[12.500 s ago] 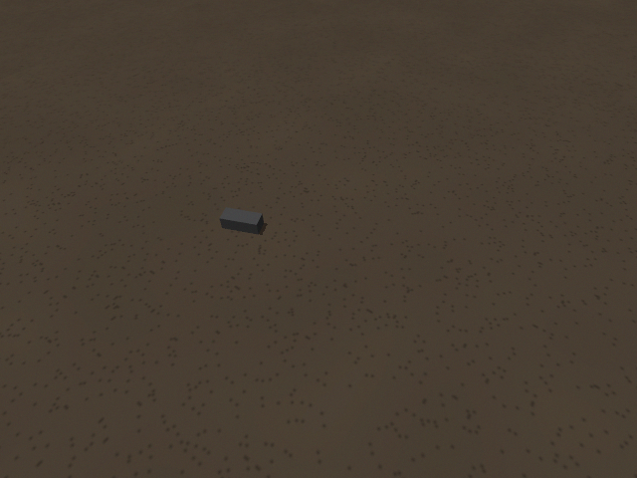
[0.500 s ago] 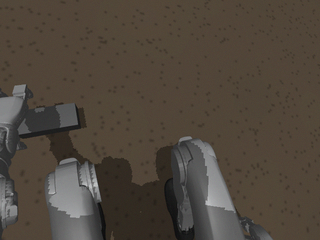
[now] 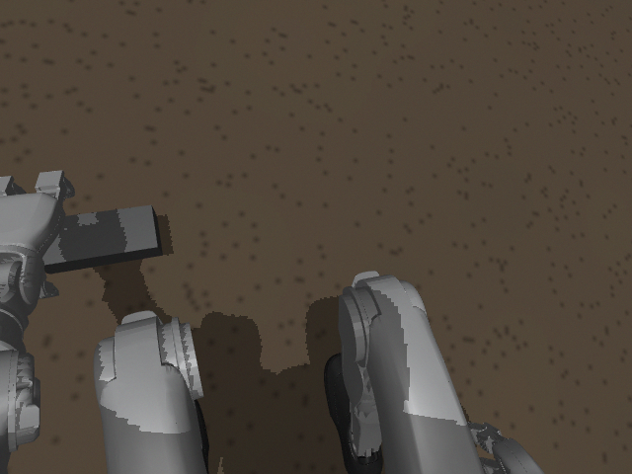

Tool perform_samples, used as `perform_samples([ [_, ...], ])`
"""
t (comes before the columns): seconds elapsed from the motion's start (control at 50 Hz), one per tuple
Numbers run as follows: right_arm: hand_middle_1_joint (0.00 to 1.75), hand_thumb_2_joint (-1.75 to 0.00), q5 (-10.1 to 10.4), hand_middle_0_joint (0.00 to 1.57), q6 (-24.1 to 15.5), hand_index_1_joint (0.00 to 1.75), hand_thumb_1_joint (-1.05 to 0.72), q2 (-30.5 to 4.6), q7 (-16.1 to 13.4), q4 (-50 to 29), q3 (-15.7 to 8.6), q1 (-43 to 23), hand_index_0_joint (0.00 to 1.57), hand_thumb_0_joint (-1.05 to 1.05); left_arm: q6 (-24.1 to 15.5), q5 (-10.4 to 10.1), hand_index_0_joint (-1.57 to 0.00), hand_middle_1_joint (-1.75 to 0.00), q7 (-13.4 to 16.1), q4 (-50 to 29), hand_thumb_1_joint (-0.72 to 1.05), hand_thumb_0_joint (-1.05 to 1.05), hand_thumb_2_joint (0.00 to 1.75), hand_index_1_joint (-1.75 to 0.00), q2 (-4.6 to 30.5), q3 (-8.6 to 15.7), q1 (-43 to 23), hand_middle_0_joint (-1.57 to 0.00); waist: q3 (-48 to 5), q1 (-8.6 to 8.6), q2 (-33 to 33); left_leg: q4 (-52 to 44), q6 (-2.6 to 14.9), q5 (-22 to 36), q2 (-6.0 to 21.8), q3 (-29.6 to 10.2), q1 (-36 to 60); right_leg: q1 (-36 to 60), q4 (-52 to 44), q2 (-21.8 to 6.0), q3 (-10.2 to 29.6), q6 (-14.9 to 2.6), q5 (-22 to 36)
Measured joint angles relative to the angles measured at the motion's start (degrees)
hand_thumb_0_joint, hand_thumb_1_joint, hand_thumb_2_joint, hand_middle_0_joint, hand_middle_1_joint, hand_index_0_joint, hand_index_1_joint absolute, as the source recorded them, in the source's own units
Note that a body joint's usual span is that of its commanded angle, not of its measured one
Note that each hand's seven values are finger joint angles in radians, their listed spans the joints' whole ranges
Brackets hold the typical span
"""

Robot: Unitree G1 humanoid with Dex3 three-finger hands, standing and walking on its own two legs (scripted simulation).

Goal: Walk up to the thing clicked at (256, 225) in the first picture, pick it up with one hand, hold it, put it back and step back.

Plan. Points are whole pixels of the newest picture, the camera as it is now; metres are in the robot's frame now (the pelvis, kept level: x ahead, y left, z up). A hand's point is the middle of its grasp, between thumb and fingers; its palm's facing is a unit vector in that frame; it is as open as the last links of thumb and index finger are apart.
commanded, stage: rise first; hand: left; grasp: from above
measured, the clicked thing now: (100, 239) +0.47 +0.26 -0.29
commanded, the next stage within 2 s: approach in 0.38 s
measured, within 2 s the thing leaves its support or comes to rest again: neither
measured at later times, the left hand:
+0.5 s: hand (39, 249) +0.43 +0.30 -0.17, palm faces -0.45 -0.06 -0.89, open 14.0 cm
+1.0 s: hand (93, 216) +0.47 +0.24 -0.18, palm faces -0.41 -0.06 -0.91, open 14.0 cm
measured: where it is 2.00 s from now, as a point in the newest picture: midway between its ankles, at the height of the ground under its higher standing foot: (277, 460)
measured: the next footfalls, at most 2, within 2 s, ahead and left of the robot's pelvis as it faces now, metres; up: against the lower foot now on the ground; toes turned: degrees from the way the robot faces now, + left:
none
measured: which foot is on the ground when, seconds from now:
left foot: down 0.00-1.00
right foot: down 0.00-1.00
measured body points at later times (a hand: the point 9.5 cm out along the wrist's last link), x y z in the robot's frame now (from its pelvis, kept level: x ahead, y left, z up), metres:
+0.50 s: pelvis +0.00 +0.00 +0.00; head +0.22 +0.07 +0.38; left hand +0.45 +0.30 -0.12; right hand +0.06 -0.27 -0.11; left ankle +0.08 +0.14 -0.29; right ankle +0.10 -0.13 -0.29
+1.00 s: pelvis +0.00 +0.00 -0.01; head +0.24 +0.06 +0.37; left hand +0.49 +0.24 -0.13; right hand +0.04 -0.27 -0.11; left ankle +0.08 +0.14 -0.29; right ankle +0.10 -0.13 -0.29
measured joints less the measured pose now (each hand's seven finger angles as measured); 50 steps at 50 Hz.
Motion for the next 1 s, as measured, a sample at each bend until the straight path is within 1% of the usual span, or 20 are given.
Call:
perform_samples([
  [0.04, 0.30, -0.90, 0.01, 0.20, 0.10, 0.30, -0.91, 0.08, 0.03, 0.21, -0.04, 0.16, 0.20, 0.01, 0.19, -0.10, -0.10, -1.01, 0.03, 0.26, -0.53, 0.00, 1.02, -1.01, -0.06, -0.43, -0.07, -0.11, -0.23, 0.01, 0.01, 0.01, 0.07, 0.03, -0.01, 0.08, -0.13, -0.12, 0.03, 0.00, 0.08, 0.03, 0.00],
  [0.08, 0.30, -0.90, 0.06, 0.20, 0.14, 0.30, -0.91, 0.17, -0.05, 0.33, -0.04, 0.29, 0.20, 0.01, 0.29, -0.11, -0.10, -1.01, 0.04, 0.01, -0.53, 0.00, 1.01, -1.01, -0.10, -0.20, 0.05, -0.11, -0.44, 0.07, 0.11, 0.00, 0.14, 0.06, -0.01, 0.07, -0.27, -0.21, -0.04, 0.01, 0.06, 0.10, 0.03],
  [0.12, 0.30, -0.90, 0.03, 0.20, 0.05, 0.30, -0.91, 0.24, -0.04, 0.42, 0.00, 0.38, 0.20, 0.01, 0.52, -0.19, -0.10, -1.02, 0.17, 0.41, -0.53, 0.00, 1.01, -1.01, -0.04, -0.47, -0.17, -0.11, -0.46, 0.03, 0.17, -0.03, 0.20, 0.09, -0.03, 0.19, -0.26, -0.18, -0.04, -0.02, 0.15, 0.05, 0.02],
  [0.18, 0.30, -0.90, 0.04, 0.20, -0.16, 0.30, -0.91, 0.35, -0.01, 0.50, 0.19, 0.43, 0.20, 0.01, 0.82, -0.46, -0.10, -1.02, -0.20, 1.41, -0.53, 0.00, 1.01, -1.01, 0.17, -0.98, -0.75, -0.11, -0.38, -0.14, 0.16, -0.03, 0.25, 0.12, -0.02, 0.31, -0.23, -0.18, 0.01, -0.01, 0.26, 0.04, 0.03],
  [0.3, 0.30, -0.90, -0.08, 0.20, -0.47, 0.30, -0.91, 0.38, 0.17, 0.33, 0.50, 0.52, 0.20, 0.01, 0.34, -0.68, -0.10, -1.02, -0.77, 1.30, -0.52, 0.00, 1.01, -1.01, 0.48, -0.62, -0.66, -0.11, 0.04, -0.30, 0.34, 0.10, 0.27, 0.18, -0.06, 0.13, -0.27, -0.12, -0.01, 0.03, 0.12, 0.15, 0.12],
  [0.34, 0.30, -0.90, -0.08, 0.20, -0.50, 0.30, -0.91, 0.36, 0.23, 0.32, 0.50, 0.65, 0.20, 0.01, 0.05, -0.56, -0.11, -1.02, -0.60, 0.92, -0.52, 0.00, 1.01, -1.01, 0.41, -0.25, -0.38, -0.11, 0.07, -0.29, 0.37, 0.16, 0.22, 0.14, -0.10, 0.11, -0.25, -0.09, 0.06, 0.01, 0.10, 0.05, 0.07],
  [0.4, 0.30, -0.90, -0.23, 0.20, -0.53, 0.30, -0.91, 0.34, 0.41, 0.41, 0.58, 0.69, 0.20, 0.01, -0.14, -0.28, -0.10, -1.02, -0.58, 1.10, -0.52, 0.00, 1.00, -1.01, 0.50, -0.39, -0.40, -0.10, 0.13, -0.38, 0.23, 0.28, 0.15, 0.07, -0.08, 0.12, -0.13, -0.09, 0.25, 0.05, 0.15, 0.13, 0.06],
  [0.46, 0.30, -0.90, -0.32, 0.20, -0.50, 0.30, -0.91, 0.23, 0.45, 0.35, 0.72, 0.61, 0.20, 0.01, -0.46, -0.06, -0.10, -1.02, -0.26, 1.30, -0.52, 0.00, 1.00, -1.01, 0.76, 0.24, -0.40, -0.10, 0.14, -0.42, 0.25, 0.46, 0.12, 0.12, -0.07, -0.12, -0.25, -0.19, 0.29, 0.15, -0.01, 0.32, 0.21],
  [0.56, 0.30, -0.90, -0.56, 0.20, -0.52, 0.30, -0.90, 0.11, 0.41, 0.44, 0.90, 0.45, 0.20, 0.01, -0.46, 0.03, -0.10, -1.02, 0.06, 2.87, -0.53, 0.00, 1.01, -1.01, 1.07, -0.01, -0.91, -0.10, 0.04, -0.59, 0.06, 0.66, 0.02, 0.22, -0.07, -0.22, -0.44, -0.46, 0.48, 0.22, -0.09, 0.08, 0.38],
  [0.64, 0.30, -0.89, -0.79, 0.20, -0.92, 0.30, -0.90, 0.07, 0.38, 0.51, 0.96, 0.41, 0.20, 0.01, -0.48, 0.02, -0.09, -1.02, 0.19, 3.55, -0.53, 0.00, 1.02, -1.01, 1.04, -1.66, -1.44, -0.10, 0.16, -0.74, -0.16, 0.80, -0.04, 0.28, -0.15, -0.21, -0.59, -0.62, 0.68, 0.19, -0.04, 0.09, 0.38],
  [0.72, 0.30, -0.89, -0.98, 0.20, -1.62, 0.30, -0.90, 0.16, 0.45, 0.75, 1.13, 0.48, 0.20, 0.01, -0.15, 0.09, -0.09, -1.02, 0.93, 3.90, -0.53, 0.00, 1.02, -1.01, 0.08, -3.78, -3.07, -0.09, 0.25, -1.12, -0.53, 0.80, -0.21, 0.31, -0.25, -0.17, -0.76, -0.84, 0.80, 0.11, 0.00, -0.06, 0.33],
  [0.76, 0.30, -0.89, -1.16, 0.20, -1.90, 0.30, -0.90, 0.21, 0.51, 0.84, 1.37, 0.46, 0.20, 0.01, 0.29, 0.39, -0.09, -1.02, 1.81, 4.57, -0.52, 0.00, 1.02, -1.01, -0.63, -4.55, -4.28, -0.09, 0.16, -1.61, -0.59, 0.80, -0.31, 0.26, -0.29, -0.24, -0.88, -0.97, 0.83, 0.08, -0.06, -0.13, 0.28],
  [0.8, 0.30, -0.89, -1.39, 0.20, -2.07, 0.30, -0.90, 0.20, 0.65, 0.74, 1.74, 0.35, 0.20, 0.01, 0.96, 0.91, -0.09, -1.02, 2.91, 5.80, -0.52, 0.00, 1.01, -1.01, -1.20, -4.72, -5.67, -0.09, 0.10, -2.34, -0.56, 0.86, -0.38, 0.17, -0.24, -0.40, -0.98, -1.12, 0.80, 0.16, -0.18, -0.12, 0.32],
  [0.86, 0.30, -0.89, -1.76, 0.20, -2.27, 0.30, -0.89, 0.08, 0.95, 0.22, 2.30, 0.22, 0.20, 0.01, 2.47, 1.42, -0.09, -1.02, 4.38, 7.82, -0.52, 0.00, 1.01, -1.01, -1.61, -3.32, -7.42, -0.09, 0.25, -3.67, -0.24, 1.03, -0.39, 0.03, -0.04, -0.76, -1.19, -1.39, 0.70, 0.42, -0.47, 0.05, 0.51],
  [0.92, 0.30, -0.89, -2.09, 0.20, -2.27, 0.30, -0.89, -0.16, 1.38, -0.38, 2.65, 0.46, 0.20, 0.00, 4.46, 1.24, -0.09, -1.02, 5.28, 9.01, -0.51, 0.00, 1.01, -1.01, -1.84, -1.63, -8.13, -0.09, 0.54, -4.75, 0.41, 1.04, -0.37, -0.10, 0.16, -0.87, -1.33, -1.65, 0.58, 0.62, -0.57, -0.01, 0.63],
  [0.96, 0.30, -0.89, -2.14, 0.20, -2.29, 0.30, -0.90, -0.32, 1.80, -0.59, 2.85, 0.80, 0.20, 0.00, 5.66, 0.73, -0.09, -1.02, 5.05, 9.21, -0.52, 0.00, 1.02, -1.01, -1.91, -1.00, -8.05, -0.09, 0.76, -5.18, 0.79, 1.01, -0.36, -0.24, 0.34, -0.79, -1.26, -1.79, 0.57, 0.76, -0.49, -0.04, 0.66],
  [1.0, 0.30, -0.89, -1.95, 0.20, -2.25, 0.30, -0.90, -0.49, 2.17, -0.68, 2.92, 1.29, 0.20, 0.00, 6.30, -0.01, -0.09, -1.02, 4.40, 7.93, -0.52, 0.00, 1.02, -1.01, -2.00, 0.37, -7.02, -0.09, 0.95, -5.15, 1.25, 0.98, -0.39, -0.43, 0.50, -0.76, -1.14, -1.86, 0.57, 0.89, -0.45, 0.01, 0.64],
])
